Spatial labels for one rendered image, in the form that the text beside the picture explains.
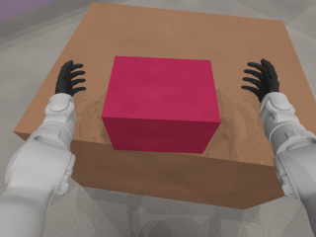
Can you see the carton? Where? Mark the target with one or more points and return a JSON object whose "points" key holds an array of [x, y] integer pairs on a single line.
{"points": [[158, 104]]}

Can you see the right robot upper arm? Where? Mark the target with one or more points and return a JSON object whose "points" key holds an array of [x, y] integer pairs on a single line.
{"points": [[296, 173]]}

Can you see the pedestal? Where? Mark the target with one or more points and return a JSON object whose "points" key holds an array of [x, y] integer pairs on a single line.
{"points": [[236, 169]]}

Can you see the robot left forearm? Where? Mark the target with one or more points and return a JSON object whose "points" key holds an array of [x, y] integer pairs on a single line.
{"points": [[57, 128]]}

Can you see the left robot hand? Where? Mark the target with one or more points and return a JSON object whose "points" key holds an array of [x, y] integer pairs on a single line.
{"points": [[64, 84]]}

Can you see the robot right forearm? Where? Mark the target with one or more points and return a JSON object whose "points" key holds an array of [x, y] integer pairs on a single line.
{"points": [[281, 126]]}

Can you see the left robot upper arm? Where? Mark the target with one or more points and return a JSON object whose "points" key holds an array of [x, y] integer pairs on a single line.
{"points": [[43, 171]]}

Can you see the right robot hand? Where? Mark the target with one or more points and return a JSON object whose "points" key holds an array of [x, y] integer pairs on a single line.
{"points": [[268, 79]]}

